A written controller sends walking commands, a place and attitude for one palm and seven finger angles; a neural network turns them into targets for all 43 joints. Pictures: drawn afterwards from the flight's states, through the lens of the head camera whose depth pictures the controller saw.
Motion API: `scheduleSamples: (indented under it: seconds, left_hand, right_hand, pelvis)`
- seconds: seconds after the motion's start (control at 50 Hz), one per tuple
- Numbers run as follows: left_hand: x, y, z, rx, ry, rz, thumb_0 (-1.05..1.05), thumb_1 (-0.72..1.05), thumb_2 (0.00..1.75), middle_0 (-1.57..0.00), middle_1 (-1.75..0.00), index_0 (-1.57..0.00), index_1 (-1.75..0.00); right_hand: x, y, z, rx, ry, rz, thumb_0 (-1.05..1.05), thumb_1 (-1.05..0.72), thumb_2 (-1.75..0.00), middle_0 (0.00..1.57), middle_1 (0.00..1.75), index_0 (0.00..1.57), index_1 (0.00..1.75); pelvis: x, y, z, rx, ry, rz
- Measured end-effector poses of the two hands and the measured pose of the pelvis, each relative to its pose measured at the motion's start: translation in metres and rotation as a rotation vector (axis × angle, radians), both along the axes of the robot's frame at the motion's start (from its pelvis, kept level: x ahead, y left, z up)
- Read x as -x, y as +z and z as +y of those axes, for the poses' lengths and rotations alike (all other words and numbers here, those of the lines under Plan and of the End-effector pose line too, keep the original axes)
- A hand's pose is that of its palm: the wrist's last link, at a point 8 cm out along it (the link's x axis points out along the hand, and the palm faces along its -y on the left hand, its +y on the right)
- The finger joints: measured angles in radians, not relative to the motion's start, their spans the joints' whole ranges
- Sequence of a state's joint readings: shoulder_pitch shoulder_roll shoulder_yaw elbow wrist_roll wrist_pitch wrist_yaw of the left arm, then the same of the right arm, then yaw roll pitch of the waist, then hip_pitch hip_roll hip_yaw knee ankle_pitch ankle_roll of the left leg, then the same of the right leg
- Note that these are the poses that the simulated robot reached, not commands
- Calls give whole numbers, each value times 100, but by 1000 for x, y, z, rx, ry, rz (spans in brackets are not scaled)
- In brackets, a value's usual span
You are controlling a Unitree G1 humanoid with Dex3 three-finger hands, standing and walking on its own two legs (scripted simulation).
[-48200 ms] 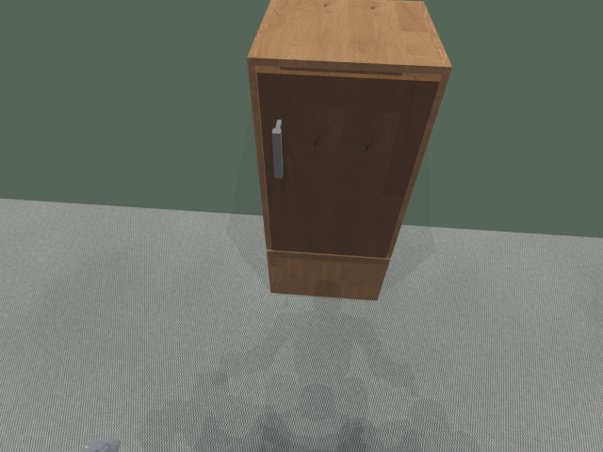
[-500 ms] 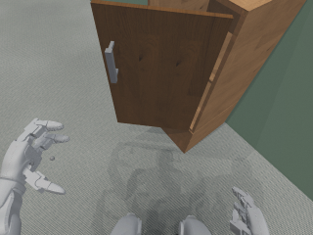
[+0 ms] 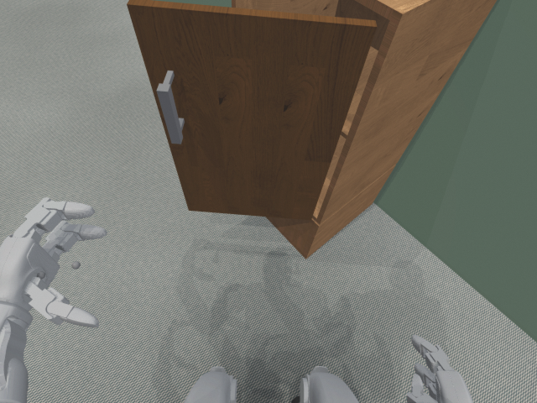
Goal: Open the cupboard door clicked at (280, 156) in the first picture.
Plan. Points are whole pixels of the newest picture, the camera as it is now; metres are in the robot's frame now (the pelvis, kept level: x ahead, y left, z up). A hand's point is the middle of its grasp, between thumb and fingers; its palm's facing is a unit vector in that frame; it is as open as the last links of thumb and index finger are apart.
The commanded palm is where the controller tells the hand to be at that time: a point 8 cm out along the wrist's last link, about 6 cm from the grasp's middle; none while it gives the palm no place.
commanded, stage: raise the hand with hooked fingers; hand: left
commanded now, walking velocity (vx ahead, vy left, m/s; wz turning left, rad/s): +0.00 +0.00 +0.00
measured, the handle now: (173, 108) +0.60 +0.21 +0.03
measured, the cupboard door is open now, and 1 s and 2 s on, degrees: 46 46 46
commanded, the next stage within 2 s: move the hooked fingers beside the handle in 0.14 s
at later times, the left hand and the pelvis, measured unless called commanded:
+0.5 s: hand (81, 244) +0.31 +0.27 +0.04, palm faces -0.04 -1.00 -0.02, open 14.0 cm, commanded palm +0.30 +0.32 +0.05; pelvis -0.01 +0.00 -0.01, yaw +0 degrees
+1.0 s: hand (105, 192) +0.40 +0.27 +0.04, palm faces -0.04 -1.00 -0.01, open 14.0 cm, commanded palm +0.39 +0.32 +0.04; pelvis -0.01 +0.01 -0.01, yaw -1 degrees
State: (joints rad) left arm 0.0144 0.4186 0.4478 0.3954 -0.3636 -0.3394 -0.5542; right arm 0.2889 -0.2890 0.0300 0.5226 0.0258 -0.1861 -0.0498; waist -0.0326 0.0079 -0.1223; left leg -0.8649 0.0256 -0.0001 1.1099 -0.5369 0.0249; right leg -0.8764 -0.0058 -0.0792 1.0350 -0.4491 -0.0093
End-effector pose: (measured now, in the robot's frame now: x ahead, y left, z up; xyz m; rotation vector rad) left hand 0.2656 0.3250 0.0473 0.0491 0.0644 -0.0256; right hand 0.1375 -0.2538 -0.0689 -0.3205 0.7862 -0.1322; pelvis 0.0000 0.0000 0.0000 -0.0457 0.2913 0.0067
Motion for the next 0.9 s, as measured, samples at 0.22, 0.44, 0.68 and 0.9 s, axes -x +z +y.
scheduleSamples:
  seconds: [0.22,0.44,0.68,0.9]
  left_hand:
    - [3,1,2,5,4,1,-1,-50,30,-30,-120,-30,-120]
    - [-17,-1,6,20,7,-22,-1,-50,30,-31,-121,-30,-120]
    - [-64,-3,4,33,-8,-16,-1,-50,30,-31,-120,-30,-120]
    - [-105,-3,-2,33,-20,-25,-1,-50,30,-30,-120,-30,-120]
  right_hand:
    - [-9,-3,9,-24,23,-21,1,-90,-90,21,30,21,30]
    - [-8,-9,7,-1,33,-6,1,-90,-90,21,30,21,30]
    - [24,-15,-1,18,-32,91,1,-90,-90,21,30,21,30]
    - [63,-24,-6,24,-104,230,1,-90,-90,21,30,21,30]
  pelvis:
    - [1,-1,-1,1,4,-3]
    - [6,-6,-1,4,11,6]
    - [8,-7,2,3,-4,32]
    - [7,-8,6,4,-19,60]
